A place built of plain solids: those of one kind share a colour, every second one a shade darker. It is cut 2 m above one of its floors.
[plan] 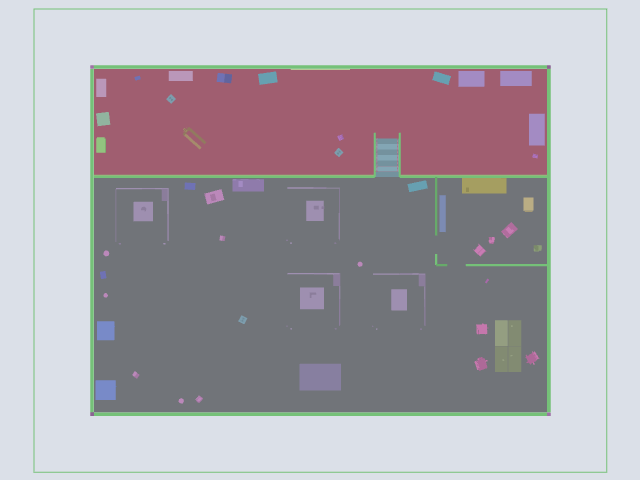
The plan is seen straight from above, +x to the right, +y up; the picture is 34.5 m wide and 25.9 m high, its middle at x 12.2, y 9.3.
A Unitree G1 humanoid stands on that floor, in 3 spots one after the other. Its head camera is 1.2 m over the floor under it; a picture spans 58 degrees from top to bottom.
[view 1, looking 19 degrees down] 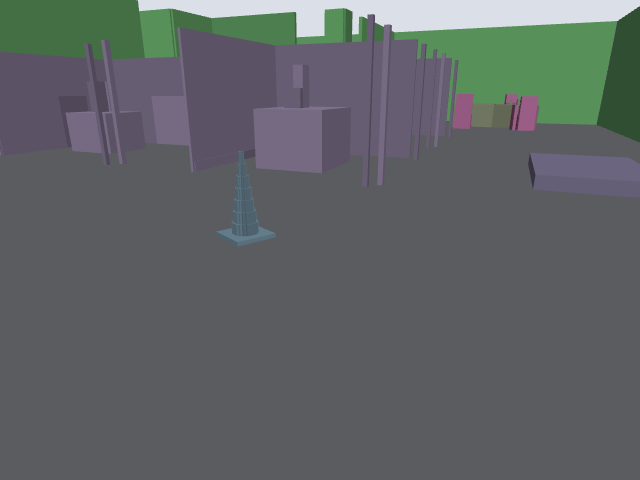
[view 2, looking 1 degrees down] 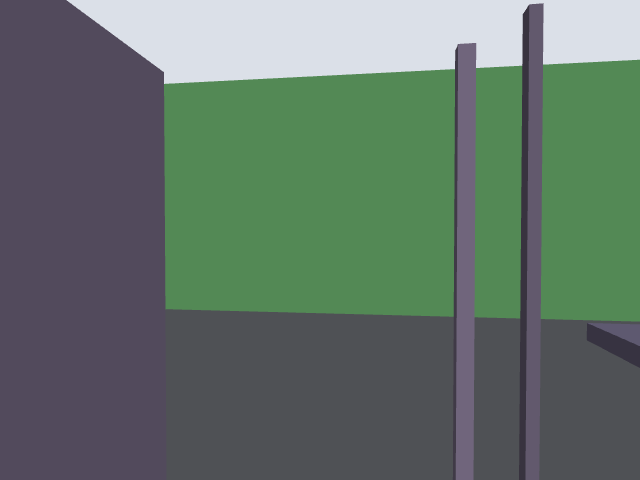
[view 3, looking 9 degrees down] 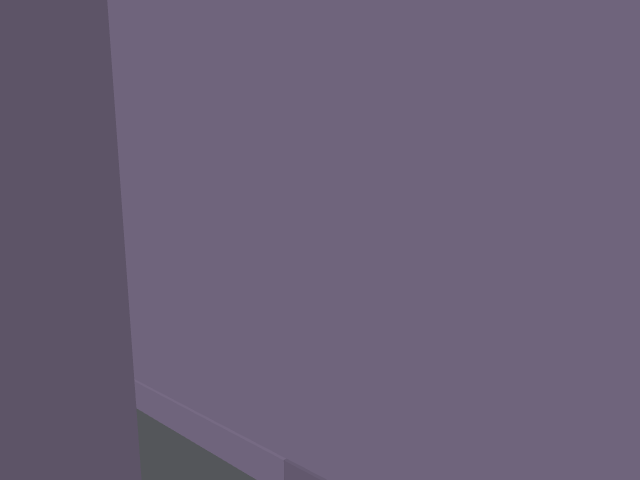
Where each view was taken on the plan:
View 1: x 4.99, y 3.00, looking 23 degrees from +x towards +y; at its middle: ground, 3.69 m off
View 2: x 15.61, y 6.35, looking -82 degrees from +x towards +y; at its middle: wall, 6.42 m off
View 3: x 17.45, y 6.35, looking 127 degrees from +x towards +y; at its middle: cell_hall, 1.38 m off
